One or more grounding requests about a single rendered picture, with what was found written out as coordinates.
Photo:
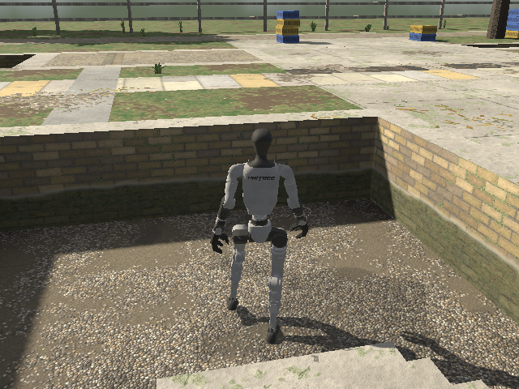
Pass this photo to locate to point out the robot right thigh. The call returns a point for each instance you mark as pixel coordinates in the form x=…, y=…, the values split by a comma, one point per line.
x=278, y=249

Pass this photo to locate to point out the robot right upper arm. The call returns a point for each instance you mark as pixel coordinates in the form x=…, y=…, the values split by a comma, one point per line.
x=290, y=185

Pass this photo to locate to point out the robot right hand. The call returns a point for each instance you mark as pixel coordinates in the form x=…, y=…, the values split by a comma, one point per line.
x=296, y=227

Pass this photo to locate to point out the robot left hand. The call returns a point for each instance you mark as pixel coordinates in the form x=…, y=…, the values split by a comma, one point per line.
x=214, y=241

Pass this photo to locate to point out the robot right forearm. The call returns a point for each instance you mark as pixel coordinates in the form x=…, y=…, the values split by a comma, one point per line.
x=299, y=214

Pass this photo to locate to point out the robot left thigh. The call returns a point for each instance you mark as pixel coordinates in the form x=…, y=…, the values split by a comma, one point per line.
x=240, y=236

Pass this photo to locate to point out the robot left forearm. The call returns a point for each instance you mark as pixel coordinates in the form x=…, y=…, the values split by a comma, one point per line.
x=222, y=217

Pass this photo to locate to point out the robot thigh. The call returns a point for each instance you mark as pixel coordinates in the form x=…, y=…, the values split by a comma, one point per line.
x=278, y=249
x=240, y=236

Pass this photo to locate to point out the robot left upper arm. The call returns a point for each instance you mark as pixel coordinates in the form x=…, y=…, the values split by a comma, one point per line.
x=231, y=185

